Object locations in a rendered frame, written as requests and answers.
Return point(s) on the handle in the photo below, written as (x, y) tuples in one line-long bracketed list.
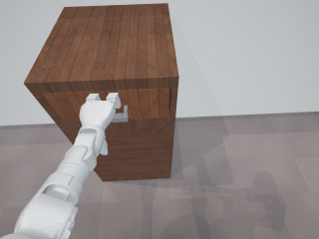
[(121, 117)]

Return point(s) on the drawer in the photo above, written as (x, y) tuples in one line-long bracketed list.
[(142, 103)]

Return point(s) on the left robot upper arm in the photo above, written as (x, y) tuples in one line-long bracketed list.
[(49, 217)]

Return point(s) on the cabinet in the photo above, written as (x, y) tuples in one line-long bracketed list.
[(112, 48)]

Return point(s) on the left robot hand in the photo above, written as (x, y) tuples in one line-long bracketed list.
[(100, 113)]

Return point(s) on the left robot forearm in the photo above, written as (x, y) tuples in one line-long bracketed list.
[(67, 181)]

